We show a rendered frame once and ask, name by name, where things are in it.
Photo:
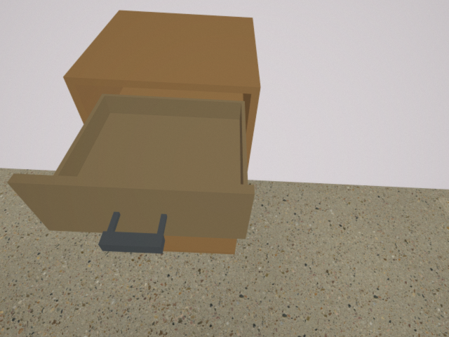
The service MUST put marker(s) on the cabinet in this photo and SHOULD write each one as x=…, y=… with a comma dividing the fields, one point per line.
x=172, y=55

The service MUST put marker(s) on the drawer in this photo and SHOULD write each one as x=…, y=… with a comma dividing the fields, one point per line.
x=144, y=156

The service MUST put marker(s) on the handle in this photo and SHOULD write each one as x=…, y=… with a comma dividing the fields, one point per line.
x=132, y=241

